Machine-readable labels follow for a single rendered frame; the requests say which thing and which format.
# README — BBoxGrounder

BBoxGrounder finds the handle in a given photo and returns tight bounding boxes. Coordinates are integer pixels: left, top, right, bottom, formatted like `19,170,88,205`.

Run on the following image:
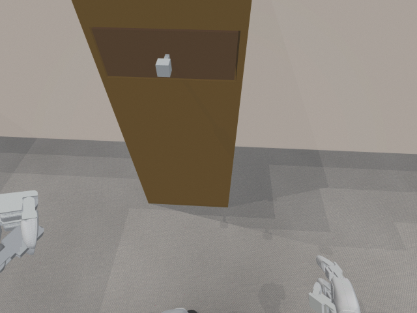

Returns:
155,54,172,77

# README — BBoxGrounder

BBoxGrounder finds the drawer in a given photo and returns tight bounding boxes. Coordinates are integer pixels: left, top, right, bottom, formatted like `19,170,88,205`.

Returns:
92,27,238,80

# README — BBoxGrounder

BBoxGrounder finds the cabinet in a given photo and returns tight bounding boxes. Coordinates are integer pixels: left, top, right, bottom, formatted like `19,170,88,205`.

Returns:
72,0,252,207

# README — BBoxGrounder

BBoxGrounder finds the robot left hand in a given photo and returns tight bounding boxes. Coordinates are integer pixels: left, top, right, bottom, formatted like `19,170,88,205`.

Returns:
0,190,44,273

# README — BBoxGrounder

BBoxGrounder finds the robot right hand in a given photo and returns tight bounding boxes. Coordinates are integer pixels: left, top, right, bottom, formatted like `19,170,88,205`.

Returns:
309,255,361,313

